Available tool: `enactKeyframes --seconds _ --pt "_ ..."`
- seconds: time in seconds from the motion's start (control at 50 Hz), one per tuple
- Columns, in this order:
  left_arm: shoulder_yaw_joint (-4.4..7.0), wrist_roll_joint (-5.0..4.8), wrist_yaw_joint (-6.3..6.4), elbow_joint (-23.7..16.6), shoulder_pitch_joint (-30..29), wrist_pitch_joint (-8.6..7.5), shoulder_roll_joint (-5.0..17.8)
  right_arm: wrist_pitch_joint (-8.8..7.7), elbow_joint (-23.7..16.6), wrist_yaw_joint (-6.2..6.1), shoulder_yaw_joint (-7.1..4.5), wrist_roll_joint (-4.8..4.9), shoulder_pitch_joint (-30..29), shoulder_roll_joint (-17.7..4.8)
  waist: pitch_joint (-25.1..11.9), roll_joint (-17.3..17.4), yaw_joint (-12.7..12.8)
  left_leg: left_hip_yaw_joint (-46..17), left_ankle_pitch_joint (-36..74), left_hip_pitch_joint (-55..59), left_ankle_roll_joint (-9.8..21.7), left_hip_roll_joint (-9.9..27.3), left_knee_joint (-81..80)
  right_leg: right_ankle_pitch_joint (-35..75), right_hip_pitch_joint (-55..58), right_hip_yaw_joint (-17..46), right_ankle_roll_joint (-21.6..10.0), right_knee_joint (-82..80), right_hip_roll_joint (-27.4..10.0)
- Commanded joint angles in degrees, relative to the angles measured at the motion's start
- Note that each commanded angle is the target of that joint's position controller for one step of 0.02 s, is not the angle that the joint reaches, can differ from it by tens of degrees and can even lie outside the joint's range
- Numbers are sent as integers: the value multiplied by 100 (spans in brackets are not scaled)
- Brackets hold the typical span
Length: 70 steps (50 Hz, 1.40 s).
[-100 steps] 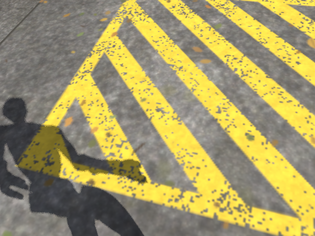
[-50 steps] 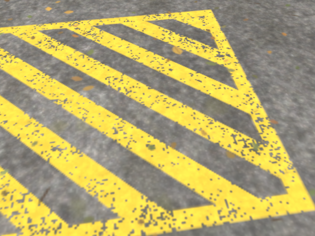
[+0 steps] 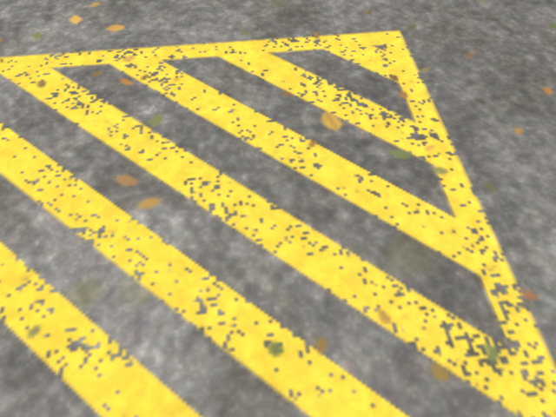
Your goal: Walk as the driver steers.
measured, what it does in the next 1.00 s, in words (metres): walks ahead: left foot, then right foot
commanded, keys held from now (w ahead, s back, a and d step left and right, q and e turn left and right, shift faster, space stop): w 0.52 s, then no key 0.48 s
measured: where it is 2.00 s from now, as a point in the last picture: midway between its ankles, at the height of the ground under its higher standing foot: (250, 348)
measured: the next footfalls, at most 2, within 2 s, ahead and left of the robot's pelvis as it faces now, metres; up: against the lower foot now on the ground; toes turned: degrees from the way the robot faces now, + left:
left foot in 0.40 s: +0.40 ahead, +0.16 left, +0.00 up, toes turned +2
right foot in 0.84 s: +0.60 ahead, -0.05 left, +0.00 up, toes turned -1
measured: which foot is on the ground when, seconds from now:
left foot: up 0.00-0.38, down 0.40-0.88, up 0.90-1.00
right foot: down 0.00-0.40, up 0.42-0.82, down 0.84-1.00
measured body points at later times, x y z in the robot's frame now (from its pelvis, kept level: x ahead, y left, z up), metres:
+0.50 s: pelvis +0.29 +0.07 +0.00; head +0.32 +0.09 +0.45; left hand +0.33 +0.35 -0.14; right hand +0.44 -0.19 -0.10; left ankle +0.36 +0.16 -0.73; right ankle +0.15 -0.07 -0.64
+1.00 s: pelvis +0.47 +0.05 +0.00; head +0.49 +0.04 +0.45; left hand +0.62 +0.30 -0.11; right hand +0.54 -0.22 -0.14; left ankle +0.41 +0.18 -0.71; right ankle +0.56 -0.05 -0.73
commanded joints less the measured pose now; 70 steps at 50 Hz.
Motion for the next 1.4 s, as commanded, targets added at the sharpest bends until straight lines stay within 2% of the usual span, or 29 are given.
enactKeyframes --seconds 0.02,0.14,0.2,0.28,0.34,0.38,0.4,0.42,0.44,0.46,0.5,0.54,0.62,0.68,0.76,0.84,0.86,0.88,0.9,0.92,0.94,1.0,1.04,1.08,1.1,1.12,1.16,1.24,1.4 --pt "125 70 -14 -145 159 -144 491 -46 -394 -28 -163 -29 141 -527 -502 -390 5 -302 546 -1294 -24 642 23 255 1184 2033 -1071 -1803 -1616" --pt "189 -2 116 189 546 -176 818 89 -834 -41 -109 -170 -841 -387 22 -331 121 -72 1859 -1831 -391 776 -1838 556 726 1127 -1050 -2260 -1377" --pt "208 -53 169 321 870 -128 960 12 -1011 28 -41 -146 -1516 -266 62 -283 393 206 2765 -1463 -407 498 -3046 652 784 741 -845 -2208 -1213" --pt "229 -122 188 577 1311 -16 1043 -27 -1268 138 -38 -69 -2077 -370 107 -347 558 136 2650 -1608 -278 365 -3700 654 1650 843 -758 -1860 -1569" --pt "262 -116 223 645 1302 107 1132 -61 -1337 213 -105 -63 -1940 -567 -61 -487 341 175 1934 -1332 -39 229 -3936 1350 2248 949 -584 -1349 -1821" --pt "215 -74 238 609 1155 183 1049 -67 -982 178 -315 -75 -679 -930 -836 -453 -320 470 1785 411 247 -84 -4110 2799 2057 605 -339 188 -1422" --pt "85 49 252 466 1243 182 768 -46 -775 123 -451 -134 361 -1355 -1734 102 -661 -476 1916 2101 594 794 -3905 1671 1056 319 -133 1930 -1075" --pt "-127 24 185 399 1984 48 17 -2 -631 142 -556 -166 680 -1830 -2369 1705 -252 -3287 681 4003 1560 2023 -4573 -1864 -1343 289 262 3919 34" --pt "-9 -110 162 497 1693 -76 622 -9 -685 165 -393 -114 663 -1183 -2340 1167 -496 -3917 -126 3997 1508 1995 -5125 -2554 -2040 1102 199 4645 -149" --pt "85 -256 141 334 1148 -154 961 -30 -777 152 -312 -128 205 -940 -1476 832 -453 -3049 63 3328 1237 1814 -5193 -2093 -2433 1052 94 4765 -446" --pt "92 -128 200 247 667 -165 878 -49 -905 151 -235 -191 -493 -670 -706 217 -151 -1883 1324 1915 1053 1397 -5428 -1205 -2093 833 115 4171 -938" --pt "100 -68 206 306 830 -40 711 -87 -915 168 -194 -256 -690 -539 -569 336 131 -1328 2401 1252 1011 1181 -5696 -880 -1478 839 195 3808 -1085" --pt "37 51 265 241 717 131 421 -107 -721 97 -233 -229 -659 -713 -457 207 328 -266 5066 817 1065 1008 -5660 -445 -1250 635 516 2747 -991" --pt "-25 51 230 158 206 126 295 -14 -608 14 -230 -220 -566 -771 -529 306 147 266 5078 751 825 682 -5619 686 -769 448 525 1395 -801" --pt "2 37 180 71 -255 119 430 106 -359 -29 -222 -176 -327 -811 -589 347 -28 133 4632 1237 777 850 -5404 1090 -527 515 441 599 -628" --pt "114 137 150 242 122 42 699 242 -225 -76 -206 -107 -424 -715 -717 180 280 -19 4087 1472 459 714 -4424 1556 301 498 91 -405 -520" --pt "194 188 200 303 346 37 1034 213 -222 -84 -170 -213 -195 -618 -1024 -173 236 142 3506 1176 190 365 -3893 3698 1113 897 -91 -268 -956" --pt "205 209 238 343 419 92 1193 158 -122 -51 -69 -312 532 -286 -1640 -938 -134 237 1639 257 -110 9 -3168 5097 2524 1626 -761 209 -1743" --pt "95 151 251 402 532 199 672 192 -10 -63 -5 -268 537 -169 -1953 -1189 97 206 -407 -102 -339 -222 -2551 4730 2718 2150 -1277 79 -2168" --pt "-6 90 227 454 480 245 390 295 -97 -77 -52 -165 143 -364 -1726 -1132 192 41 -1570 -382 -448 -192 -2136 3609 2362 2397 -1347 -244 -2210" --pt "-20 92 208 457 281 263 435 414 -179 -125 -88 -109 -141 -471 -1438 -949 194 -62 -1731 -562 -485 -95 -1936 2411 1957 2461 -1222 -522 -2130" --pt "36 125 252 348 -555 297 672 696 -116 -258 -156 -160 -187 -497 -875 -933 -90 -78 -835 -69 -581 132 -2390 302 565 2092 -796 -1126 -1816" --pt "29 113 288 365 -859 370 601 694 100 -261 -113 -192 88 -246 -845 -929 -299 192 374 812 -509 15 -3418 -217 -46 1497 -521 -1144 -1413" --pt "0 26 301 542 -583 397 460 682 188 -203 -118 -309 74 -270 -812 -708 -241 275 1208 1245 -346 -36 -4139 -1256 -216 1116 -139 -1053 -1077" --pt "-15 46 296 628 -415 400 427 687 80 -206 -133 -330 -118 -456 -586 -457 -75 -15 964 1048 -195 258 -4480 -1807 -255 999 90 -960 -916" --pt "6 66 306 615 -362 420 424 674 93 -209 -185 -263 -290 -718 -267 103 173 -70 -218 156 -16 265 -4576 -1687 152 689 275 -868 -611" --pt "5 100 345 682 -435 405 412 530 95 -197 -109 -265 -578 -405 -127 254 200 -104 -508 -437 -99 237 -4879 -820 872 636 299 -434 -573" --pt "24 44 357 926 -242 385 414 345 227 -176 -104 -223 -407 -388 -406 134 147 7 891 143 -235 168 -4655 572 1019 599 132 -124 -595" --pt "43 14 360 1250 -226 487 419 407 381 -182 -70 -192 -233 -338 -435 -59 94 87 1656 433 -176 120 -4542 1120 1151 565 186 3 -578"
